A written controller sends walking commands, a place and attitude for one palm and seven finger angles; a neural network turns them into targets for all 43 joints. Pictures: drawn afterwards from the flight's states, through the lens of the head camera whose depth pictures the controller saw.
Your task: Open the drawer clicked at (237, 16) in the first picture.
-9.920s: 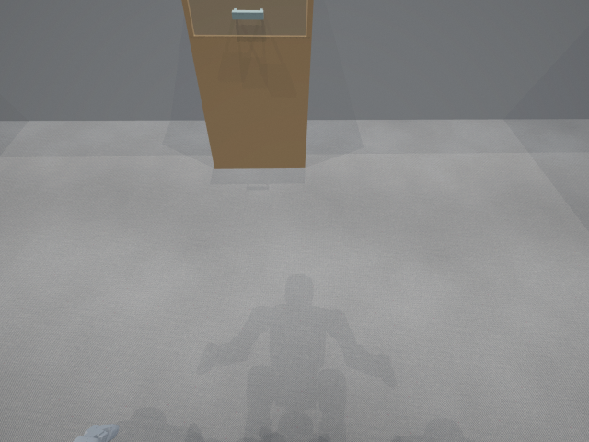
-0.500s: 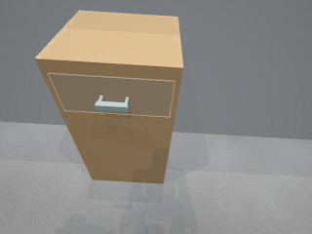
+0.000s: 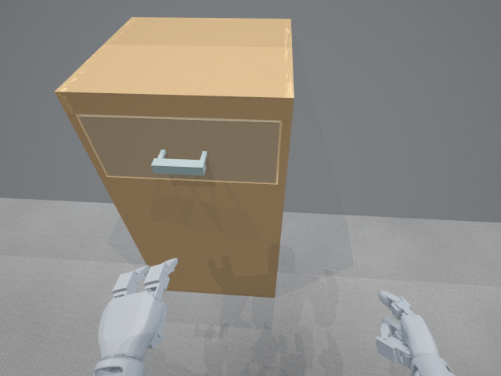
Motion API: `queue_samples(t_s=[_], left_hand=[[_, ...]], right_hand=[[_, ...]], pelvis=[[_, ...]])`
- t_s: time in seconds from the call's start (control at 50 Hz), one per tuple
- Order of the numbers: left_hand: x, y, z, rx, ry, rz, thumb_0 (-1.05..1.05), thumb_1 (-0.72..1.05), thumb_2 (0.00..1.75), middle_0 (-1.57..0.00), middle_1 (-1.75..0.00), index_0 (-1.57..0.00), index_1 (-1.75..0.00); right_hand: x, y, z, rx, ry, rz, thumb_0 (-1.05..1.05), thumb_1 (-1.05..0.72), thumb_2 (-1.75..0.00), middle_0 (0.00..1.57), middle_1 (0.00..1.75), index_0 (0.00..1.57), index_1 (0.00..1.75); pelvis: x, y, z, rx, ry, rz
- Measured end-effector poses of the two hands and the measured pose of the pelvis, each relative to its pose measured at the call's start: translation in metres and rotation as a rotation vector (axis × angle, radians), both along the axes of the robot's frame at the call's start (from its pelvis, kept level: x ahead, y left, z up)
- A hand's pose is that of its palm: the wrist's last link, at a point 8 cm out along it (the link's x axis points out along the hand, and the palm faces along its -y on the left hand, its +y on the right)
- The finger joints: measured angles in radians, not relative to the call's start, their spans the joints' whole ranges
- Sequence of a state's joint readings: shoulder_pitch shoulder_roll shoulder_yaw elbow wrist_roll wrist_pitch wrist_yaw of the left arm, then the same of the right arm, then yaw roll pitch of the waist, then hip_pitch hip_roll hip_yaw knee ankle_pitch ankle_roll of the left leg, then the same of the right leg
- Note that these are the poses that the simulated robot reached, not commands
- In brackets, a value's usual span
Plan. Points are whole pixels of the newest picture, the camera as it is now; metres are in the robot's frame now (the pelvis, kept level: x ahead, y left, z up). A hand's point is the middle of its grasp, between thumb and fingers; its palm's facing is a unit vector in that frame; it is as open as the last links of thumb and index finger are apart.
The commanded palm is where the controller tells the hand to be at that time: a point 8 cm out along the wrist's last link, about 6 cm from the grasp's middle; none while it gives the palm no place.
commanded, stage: raise the hand with hooked fingers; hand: left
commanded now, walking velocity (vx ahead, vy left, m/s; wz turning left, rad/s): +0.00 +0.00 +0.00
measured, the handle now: (181, 160) +0.55 +0.21 +0.03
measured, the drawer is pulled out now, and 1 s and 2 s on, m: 0.00 0.00 0.00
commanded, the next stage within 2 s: move the hooked fingers above the handle in 1.52 s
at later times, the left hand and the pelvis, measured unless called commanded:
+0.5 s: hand (139, 277) +0.26 +0.20 +0.04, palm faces +0.01 -0.10 -1.00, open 11.3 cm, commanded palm +0.23 +0.21 +0.10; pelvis +0.05 -0.03 +0.01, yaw +1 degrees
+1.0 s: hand (125, 200) +0.34 +0.23 +0.12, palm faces +0.11 -0.07 -0.99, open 13.7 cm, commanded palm +0.31 +0.24 +0.18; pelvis +0.05 +0.00 +0.02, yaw +0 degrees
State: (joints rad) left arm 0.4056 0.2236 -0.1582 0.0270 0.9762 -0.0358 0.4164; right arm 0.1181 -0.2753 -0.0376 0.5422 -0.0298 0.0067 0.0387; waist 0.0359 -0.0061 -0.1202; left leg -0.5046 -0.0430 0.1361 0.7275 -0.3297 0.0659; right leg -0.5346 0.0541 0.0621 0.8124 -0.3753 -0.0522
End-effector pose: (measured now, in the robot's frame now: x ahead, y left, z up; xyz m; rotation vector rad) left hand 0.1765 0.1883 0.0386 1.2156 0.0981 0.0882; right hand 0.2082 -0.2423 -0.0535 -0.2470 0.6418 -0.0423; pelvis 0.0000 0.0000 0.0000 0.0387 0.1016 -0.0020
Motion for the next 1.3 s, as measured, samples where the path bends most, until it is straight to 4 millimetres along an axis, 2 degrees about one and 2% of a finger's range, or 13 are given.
queue_samples(t_s=[0.06, 0.14, 0.18, 0.24, 0.32, 0.38, 0.56, 0.64, 0.72, 0.82, 1.02, 1.18, 1.3], left_hand=[[-0.021, 0.001, -0.011, 0.068, 0.035, 0.012, 0.00, 0.59, 0.76, -0.22, -0.51, -0.22, -0.51], [-0.040, 0.020, -0.015, 0.199, 0.057, 0.078, 0.00, 0.49, 0.72, -0.24, -0.57, -0.24, -0.57], [-0.038, 0.030, -0.009, 0.247, 0.040, 0.111, 0.00, 0.44, 0.70, -0.25, -0.60, -0.25, -0.60], [-0.020, 0.037, 0.008, 0.258, -0.013, 0.145, 0.00, 0.36, 0.67, -0.26, -0.64, -0.26, -0.64], [0.014, 0.030, 0.031, 0.222, -0.060, 0.141, 0.00, 0.27, 0.63, -0.27, -0.70, -0.27, -0.70], [0.034, 0.021, 0.039, 0.210, -0.042, 0.104, 0.00, 0.20, 0.60, -0.27, -0.75, -0.27, -0.75], [0.069, 0.020, 0.060, 0.273, -0.007, 0.000, 0.00, 0.00, 0.51, -0.28, -0.88, -0.28, -0.88], [0.086, 0.024, 0.075, 0.280, -0.063, 0.002, 0.00, -0.09, 0.47, -0.29, -0.94, -0.29, -0.94], [0.102, 0.026, 0.087, 0.266, -0.098, 0.015, 0.00, -0.18, 0.43, -0.30, -1.00, -0.30, -1.00], [0.118, 0.028, 0.099, 0.262, -0.094, 0.004, 0.00, -0.30, 0.38, -0.30, -1.08, -0.30, -1.08], [0.142, 0.048, 0.136, 0.283, -0.100, 0.000, 0.00, -0.46, 0.31, -0.32, -1.18, -0.31, -1.18], [0.155, 0.069, 0.156, 0.294, -0.062, -0.020, -0.01, -0.48, 0.30, -0.32, -1.20, -0.32, -1.20], [0.151, 0.077, 0.150, 0.275, -0.026, -0.063, -0.01, -0.49, 0.30, -0.31, -1.20, -0.31, -1.20]], right_hand=[[0.037, 0.011, 0.010, -0.005, -0.015, 0.086, 0.02, -0.91, -0.90, 0.20, 0.30, 0.20, 0.30], [0.075, 0.031, 0.009, -0.008, -0.034, 0.196, 0.01, -0.91, -0.90, 0.20, 0.30, 0.20, 0.30], [0.087, 0.041, 0.003, -0.004, -0.033, 0.238, 0.01, -0.91, -0.90, 0.20, 0.30, 0.20, 0.30], [0.094, 0.053, -0.009, 0.019, -0.008, 0.272, 0.01, -0.91, -0.90, 0.20, 0.30, 0.20, 0.30], [0.084, 0.059, -0.024, 0.070, 0.074, 0.263, 0.01, -0.91, -0.90, 0.20, 0.30, 0.20, 0.30], [0.069, 0.054, -0.032, 0.097, 0.147, 0.228, 0.01, -0.91, -0.90, 0.20, 0.30, 0.21, 0.30], [0.030, 0.000, -0.047, 0.055, 0.286, 0.060, 0.01, -0.90, -0.90, 0.21, 0.30, 0.21, 0.30], [0.025, -0.023, -0.046, 0.021, 0.291, -0.018, 0.02, -0.91, -0.90, 0.20, 0.30, 0.20, 0.30], [0.027, -0.031, -0.039, 0.011, 0.271, -0.066, 0.02, -0.91, -0.90, 0.20, 0.30, 0.20, 0.30], [0.036, -0.020, -0.025, 0.025, 0.227, -0.076, 0.02, -0.91, -0.90, 0.20, 0.30, 0.20, 0.30], [0.047, 0.033, -0.011, 0.091, 0.186, -0.007, 0.01, -0.91, -0.90, 0.20, 0.30, 0.20, 0.30], [0.033, 0.057, -0.014, 0.096, 0.230, 0.027, 0.01, -0.91, -0.90, 0.20, 0.30, 0.20, 0.30], [0.014, 0.055, -0.020, 0.085, 0.276, 0.012, 0.01, -0.91, -0.90, 0.20, 0.30, 0.20, 0.30]], pelvis=[[0.005, -0.009, -0.004, -0.001, 0.019, 0.005], [0.012, -0.019, -0.011, -0.008, 0.044, 0.034], [0.014, -0.023, -0.015, -0.014, 0.048, 0.055], [0.019, -0.028, -0.017, -0.021, 0.043, 0.083], [0.029, -0.032, -0.010, -0.016, 0.039, 0.087], [0.037, -0.034, -0.003, -0.008, 0.042, 0.072], [0.053, -0.032, 0.009, 0.003, 0.048, -0.001], [0.055, -0.028, 0.011, 0.002, 0.048, -0.006], [0.056, -0.023, 0.013, 0.001, 0.034, -0.007], [0.054, -0.016, 0.018, -0.005, 0.002, -0.009], [0.048, -0.001, 0.025, -0.022, -0.055, 0.004], [0.042, 0.011, 0.028, -0.032, -0.074, 0.022], [0.038, 0.020, 0.030, -0.038, -0.068, 0.020]])
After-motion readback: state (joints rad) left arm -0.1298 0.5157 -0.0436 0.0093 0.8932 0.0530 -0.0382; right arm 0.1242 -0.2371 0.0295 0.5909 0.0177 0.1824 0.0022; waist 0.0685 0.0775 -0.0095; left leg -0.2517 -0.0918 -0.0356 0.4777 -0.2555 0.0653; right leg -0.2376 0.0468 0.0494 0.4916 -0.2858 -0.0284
